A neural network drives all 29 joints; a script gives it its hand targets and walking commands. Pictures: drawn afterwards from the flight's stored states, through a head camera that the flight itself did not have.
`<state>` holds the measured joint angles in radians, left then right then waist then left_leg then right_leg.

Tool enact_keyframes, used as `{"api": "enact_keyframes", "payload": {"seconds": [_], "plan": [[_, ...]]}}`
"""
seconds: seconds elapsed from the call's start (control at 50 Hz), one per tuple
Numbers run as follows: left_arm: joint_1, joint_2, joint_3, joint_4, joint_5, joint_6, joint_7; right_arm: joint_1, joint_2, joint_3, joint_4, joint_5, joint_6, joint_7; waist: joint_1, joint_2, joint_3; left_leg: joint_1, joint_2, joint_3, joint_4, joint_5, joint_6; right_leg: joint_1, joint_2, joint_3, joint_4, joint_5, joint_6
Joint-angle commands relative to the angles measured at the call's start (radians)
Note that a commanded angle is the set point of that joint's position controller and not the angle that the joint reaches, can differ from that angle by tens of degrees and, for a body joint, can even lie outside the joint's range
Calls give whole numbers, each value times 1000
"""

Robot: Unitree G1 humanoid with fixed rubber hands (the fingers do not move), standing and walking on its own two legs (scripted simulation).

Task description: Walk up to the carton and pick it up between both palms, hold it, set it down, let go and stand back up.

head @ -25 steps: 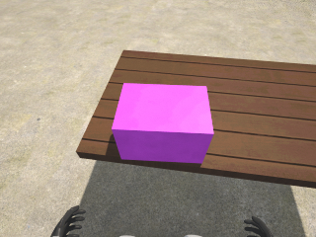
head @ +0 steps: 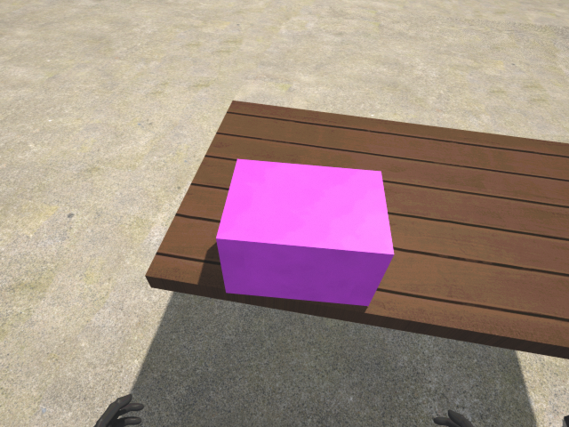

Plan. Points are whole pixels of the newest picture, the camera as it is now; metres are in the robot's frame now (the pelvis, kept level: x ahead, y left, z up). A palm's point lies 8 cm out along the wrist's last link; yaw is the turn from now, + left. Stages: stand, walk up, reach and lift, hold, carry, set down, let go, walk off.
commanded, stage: walk up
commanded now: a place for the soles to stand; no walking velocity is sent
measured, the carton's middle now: (302, 232) +0.47 -0.02 -0.05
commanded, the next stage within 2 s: reach and lift in 0.76 s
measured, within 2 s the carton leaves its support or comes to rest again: neither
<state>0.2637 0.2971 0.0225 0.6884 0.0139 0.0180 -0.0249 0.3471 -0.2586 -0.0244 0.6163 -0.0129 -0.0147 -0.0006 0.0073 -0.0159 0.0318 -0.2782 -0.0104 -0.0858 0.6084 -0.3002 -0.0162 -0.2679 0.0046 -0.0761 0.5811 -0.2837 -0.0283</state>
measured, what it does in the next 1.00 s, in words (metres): stands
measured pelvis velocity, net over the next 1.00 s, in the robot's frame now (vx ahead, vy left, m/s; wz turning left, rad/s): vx -0.01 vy -0.03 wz -0.02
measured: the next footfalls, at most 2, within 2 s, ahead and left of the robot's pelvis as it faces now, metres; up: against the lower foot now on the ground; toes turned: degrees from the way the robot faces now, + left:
none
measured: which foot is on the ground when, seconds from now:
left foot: down 0.00-1.00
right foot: down 0.00-1.00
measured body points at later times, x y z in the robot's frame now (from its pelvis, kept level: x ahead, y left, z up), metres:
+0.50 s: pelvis +0.01 -0.01 -0.01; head +0.02 +0.00 +0.44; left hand +0.12 +0.27 -0.11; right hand +0.14 -0.27 -0.10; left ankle +0.02 +0.13 -0.73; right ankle +0.02 -0.10 -0.73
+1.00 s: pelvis -0.01 -0.03 -0.01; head +0.01 +0.00 +0.44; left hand +0.17 +0.26 -0.09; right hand +0.16 -0.26 -0.10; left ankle +0.02 +0.13 -0.73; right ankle +0.02 -0.10 -0.73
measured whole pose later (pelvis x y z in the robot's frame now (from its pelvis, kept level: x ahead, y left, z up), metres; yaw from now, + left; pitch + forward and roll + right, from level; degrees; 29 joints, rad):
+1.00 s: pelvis -0.01 -0.03 -0.01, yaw -1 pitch -6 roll +1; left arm 0.18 0.33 0.11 0.45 0.00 0.21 0.03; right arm 0.08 -0.17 -0.03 0.86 -0.03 -0.29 0.04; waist 0.01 -0.07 0.15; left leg -0.24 0.02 -0.08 0.68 -0.34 -0.06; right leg -0.26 0.03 -0.07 0.70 -0.35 -0.07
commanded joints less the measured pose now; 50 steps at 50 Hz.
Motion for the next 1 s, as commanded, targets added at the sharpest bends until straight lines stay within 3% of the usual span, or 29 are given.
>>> {"api": "enact_keyframes", "payload": {"seconds": [0.0, 0.26, 0.74, 0.76, 0.78, 0.82, 0.86, 0.92, 0.98], "plan": [[-27, 130, 34, -97, 6, -10, 2, -5, -180, -49, -102, -4, -20, -19, 8, 60, -42, -81, 110, -157, -136, 134, 69, 85, -99, 119, -73, 110, -18], [-57, 156, 28, -105, 1, 6, 1, -4, -169, -43, -116, -4, -4, -25, -3, 17, -36, -69, 55, -121, -49, 145, 52, 47, -149, 117, -111, 78, -50], [-70, 176, 29, -107, 3, 25, 1, 5, -188, -54, -123, -4, -2, -28, 8, 38, -22, -129, 35, -161, -35, 110, 53, 71, -171, 63, -97, -28, -57], [-288, 225, 80, -298, 3, 114, 32, -312, -34, -88, 26, -38, -138, 5, -57, 75, -53, -163, 36, 89, 34, 31, -15, -39, -51, 27, 55, -90, -14], [-252, 187, 87, -303, 24, 165, 54, -286, -65, -91, 133, -51, -203, 32, -41, 86, 9, -194, 45, 101, -8, -38, -19, -22, -32, 14, 63, -89, -9], [-203, 158, 100, -287, 23, 194, 60, -293, -74, -78, 194, -44, -267, 58, -30, 40, -17, -166, 50, 103, -30, -26, -7, 53, -27, -1, 55, -40, 4], [-147, 159, 107, -342, -6, 185, 58, -250, -114, -79, 192, -36, -297, 51, -33, 8, -76, -94, 39, 105, -63, 55, -6, 147, -28, 13, 3, 60, 8], [-81, 145, 129, -406, -28, 169, 59, -212, -127, -46, 169, 5, -316, 28, -11, -20, -128, 55, 7, 128, -98, 217, -12, 204, -35, 48, -77, 257, 20], [-38, 132, 156, -336, -11, 188, 50, -241, -121, -9, 149, 35, -297, 17, 20, 0, -45, 59, -21, 144, -153, 200, -5, 234, -29, 70, -152, 239, 31]]}}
